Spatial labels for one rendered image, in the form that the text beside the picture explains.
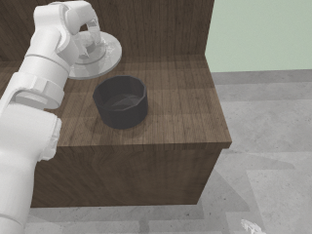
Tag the table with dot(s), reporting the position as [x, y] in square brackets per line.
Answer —
[167, 159]

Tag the robot right hand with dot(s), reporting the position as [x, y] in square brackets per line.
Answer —
[250, 227]

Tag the left robot forearm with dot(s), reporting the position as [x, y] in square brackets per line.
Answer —
[46, 65]

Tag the knob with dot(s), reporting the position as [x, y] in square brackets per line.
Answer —
[88, 42]

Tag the robot left upper arm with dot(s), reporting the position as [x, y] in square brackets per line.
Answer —
[27, 136]

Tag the pot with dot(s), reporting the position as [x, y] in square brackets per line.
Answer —
[121, 101]

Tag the robot left hand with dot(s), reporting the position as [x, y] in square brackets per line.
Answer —
[88, 16]

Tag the lid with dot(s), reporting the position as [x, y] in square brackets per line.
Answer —
[103, 59]

